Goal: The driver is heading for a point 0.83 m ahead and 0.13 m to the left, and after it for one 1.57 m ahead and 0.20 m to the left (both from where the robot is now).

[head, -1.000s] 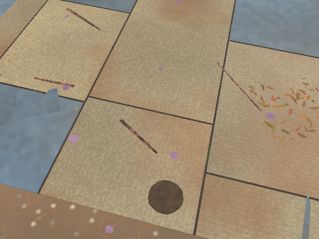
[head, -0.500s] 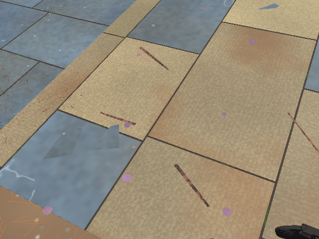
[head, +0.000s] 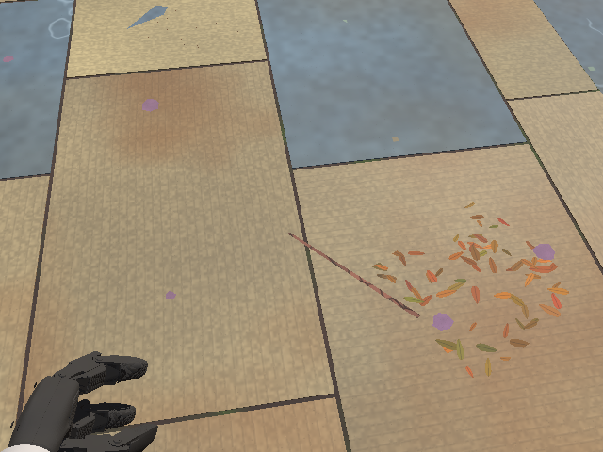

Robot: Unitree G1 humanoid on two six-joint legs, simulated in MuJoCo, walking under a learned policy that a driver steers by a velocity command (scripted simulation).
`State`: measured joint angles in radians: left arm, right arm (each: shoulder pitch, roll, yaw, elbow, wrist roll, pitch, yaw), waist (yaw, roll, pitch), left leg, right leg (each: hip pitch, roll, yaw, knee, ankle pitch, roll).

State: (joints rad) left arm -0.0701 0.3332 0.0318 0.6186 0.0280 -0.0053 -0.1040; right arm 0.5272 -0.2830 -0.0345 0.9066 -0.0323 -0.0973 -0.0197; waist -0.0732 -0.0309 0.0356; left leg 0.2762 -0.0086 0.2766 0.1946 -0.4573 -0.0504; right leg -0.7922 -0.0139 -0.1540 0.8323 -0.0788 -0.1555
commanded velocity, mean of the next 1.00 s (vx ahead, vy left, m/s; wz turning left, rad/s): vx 0.83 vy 0.00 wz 0.40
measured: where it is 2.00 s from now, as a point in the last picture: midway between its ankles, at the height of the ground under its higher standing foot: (277, 238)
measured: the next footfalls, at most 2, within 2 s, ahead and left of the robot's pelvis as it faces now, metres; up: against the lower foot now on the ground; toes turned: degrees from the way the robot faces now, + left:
right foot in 0.06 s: +0.23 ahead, -0.04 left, +0.00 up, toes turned -8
left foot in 0.50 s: +0.68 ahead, +0.03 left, +0.00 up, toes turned +5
